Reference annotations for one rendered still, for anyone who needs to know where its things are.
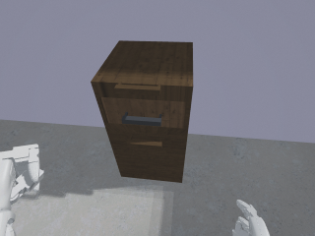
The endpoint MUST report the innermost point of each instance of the cabinet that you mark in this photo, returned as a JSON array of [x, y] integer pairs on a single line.
[[164, 64]]

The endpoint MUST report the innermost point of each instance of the left robot hand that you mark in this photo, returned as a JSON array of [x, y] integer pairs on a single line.
[[24, 161]]

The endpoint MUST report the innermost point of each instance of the handle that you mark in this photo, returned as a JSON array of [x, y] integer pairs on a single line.
[[138, 120], [138, 90], [144, 144]]

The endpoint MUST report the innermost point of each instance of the right robot hand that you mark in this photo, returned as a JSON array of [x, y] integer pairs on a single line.
[[255, 226]]

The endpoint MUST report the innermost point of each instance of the robot left forearm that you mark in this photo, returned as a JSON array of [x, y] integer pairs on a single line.
[[7, 218]]

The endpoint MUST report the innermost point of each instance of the drawer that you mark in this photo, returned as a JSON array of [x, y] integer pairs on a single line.
[[172, 112]]

